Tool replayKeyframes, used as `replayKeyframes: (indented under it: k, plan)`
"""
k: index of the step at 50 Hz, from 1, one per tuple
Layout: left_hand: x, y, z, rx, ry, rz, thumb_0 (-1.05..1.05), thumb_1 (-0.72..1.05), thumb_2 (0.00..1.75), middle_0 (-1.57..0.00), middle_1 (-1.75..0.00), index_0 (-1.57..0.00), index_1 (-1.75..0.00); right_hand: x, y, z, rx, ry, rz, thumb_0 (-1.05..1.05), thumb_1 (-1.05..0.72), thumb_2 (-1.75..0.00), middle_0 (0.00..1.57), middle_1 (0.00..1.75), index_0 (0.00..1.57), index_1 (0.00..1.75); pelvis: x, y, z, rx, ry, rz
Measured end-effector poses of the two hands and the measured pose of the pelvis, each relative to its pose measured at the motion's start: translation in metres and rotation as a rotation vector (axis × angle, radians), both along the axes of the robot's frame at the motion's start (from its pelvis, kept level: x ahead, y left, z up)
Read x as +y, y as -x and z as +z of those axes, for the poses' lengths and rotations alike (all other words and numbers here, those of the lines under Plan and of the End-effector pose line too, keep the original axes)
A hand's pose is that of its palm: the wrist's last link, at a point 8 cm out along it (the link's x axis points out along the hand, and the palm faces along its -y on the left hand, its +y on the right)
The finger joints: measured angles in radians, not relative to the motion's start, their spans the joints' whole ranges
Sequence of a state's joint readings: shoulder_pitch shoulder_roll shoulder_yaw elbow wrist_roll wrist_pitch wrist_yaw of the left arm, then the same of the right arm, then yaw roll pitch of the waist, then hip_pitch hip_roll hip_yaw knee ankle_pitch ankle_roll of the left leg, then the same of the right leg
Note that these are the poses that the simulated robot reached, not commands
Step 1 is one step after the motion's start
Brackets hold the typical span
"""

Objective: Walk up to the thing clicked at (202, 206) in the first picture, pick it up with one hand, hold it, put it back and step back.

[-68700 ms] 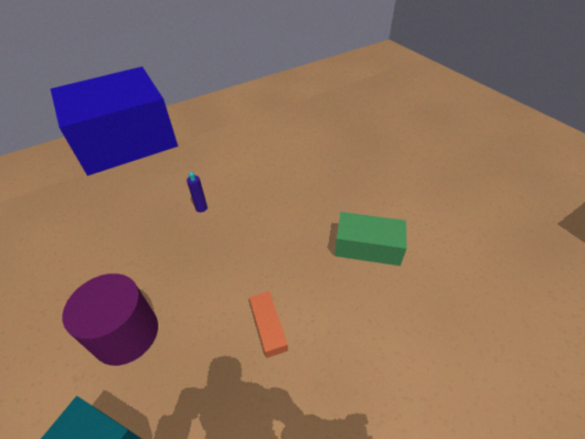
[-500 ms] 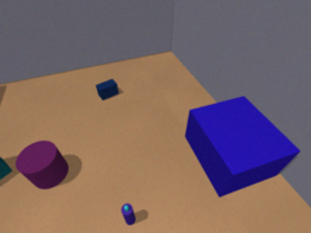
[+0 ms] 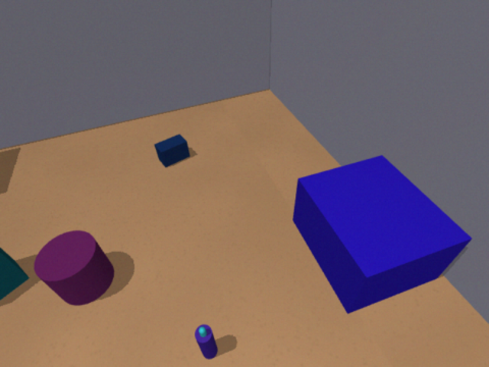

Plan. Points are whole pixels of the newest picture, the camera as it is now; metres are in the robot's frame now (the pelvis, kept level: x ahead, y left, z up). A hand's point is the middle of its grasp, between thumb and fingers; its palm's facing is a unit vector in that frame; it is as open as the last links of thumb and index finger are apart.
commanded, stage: stand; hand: left
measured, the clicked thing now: (206, 340) +0.38 +0.19 -0.66
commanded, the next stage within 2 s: step back in 1.30 s
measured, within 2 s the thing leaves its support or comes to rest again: neither
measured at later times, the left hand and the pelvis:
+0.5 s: hand out of the picture +0.07 +0.24 -0.16, palm faces -0.03 -0.94 -0.34, open 7.4 cm; pelvis +0.01 -0.01 +0.00, yaw -1 degrees
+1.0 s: hand out of the picture +0.09 +0.24 -0.15, palm faces -0.03 -0.94 -0.34, open 7.4 cm; pelvis +0.02 -0.01 +0.00, yaw -1 degrees
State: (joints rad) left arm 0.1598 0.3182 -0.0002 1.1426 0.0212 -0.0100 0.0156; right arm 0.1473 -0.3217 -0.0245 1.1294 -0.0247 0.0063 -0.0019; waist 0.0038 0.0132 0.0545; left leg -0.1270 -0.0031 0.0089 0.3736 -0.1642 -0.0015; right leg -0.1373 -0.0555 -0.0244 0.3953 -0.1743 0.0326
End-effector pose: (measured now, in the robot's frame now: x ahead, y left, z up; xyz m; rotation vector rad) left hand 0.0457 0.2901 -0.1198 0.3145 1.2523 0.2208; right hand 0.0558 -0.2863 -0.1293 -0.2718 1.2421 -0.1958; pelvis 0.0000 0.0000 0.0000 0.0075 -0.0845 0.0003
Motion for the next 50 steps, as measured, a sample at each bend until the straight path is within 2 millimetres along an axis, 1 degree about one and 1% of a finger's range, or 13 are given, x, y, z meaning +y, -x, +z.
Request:
replayKeyframes:
  k: [9, 19, 34, 50]
  plan:
    - [-0.004, -0.002, 0.000, 0.008, 0.004, -0.006, 0.00, 0.90, 0.89, -0.21, -0.30, -0.21, -0.30, -0.010, 0.009, 0.001, 0.022, 0.010, -0.013, 0.01, -0.90, -0.90, 0.20, 0.30, 0.20, 0.30, -0.005, 0.002, 0.000, 0.005, 0.001, -0.005]
    - [-0.007, -0.011, -0.001, 0.016, 0.011, -0.012, 0.00, 0.90, 0.89, -0.21, -0.30, -0.21, -0.30, -0.014, 0.013, 0.002, 0.045, 0.012, -0.023, 0.01, -0.90, -0.90, 0.20, 0.30, 0.20, 0.30, -0.007, -0.003, 0.001, 0.012, 0.001, -0.013]
    - [-0.009, -0.036, 0.003, -0.022, 0.016, -0.027, 0.00, 0.90, 0.89, -0.21, -0.30, -0.21, -0.30, -0.013, -0.004, 0.005, 0.014, 0.011, -0.020, 0.01, -0.90, -0.90, 0.20, 0.30, 0.20, 0.30, -0.008, -0.011, 0.003, 0.015, 0.000, -0.018]
    - [-0.009, -0.043, 0.004, -0.004, 0.009, -0.029, 0.00, 0.90, 0.89, -0.21, -0.30, -0.21, -0.30, -0.018, -0.015, 0.005, 0.023, 0.016, -0.023, 0.01, -0.90, -0.90, 0.20, 0.30, 0.20, 0.30, -0.010, -0.020, 0.004, 0.029, -0.001, -0.022]
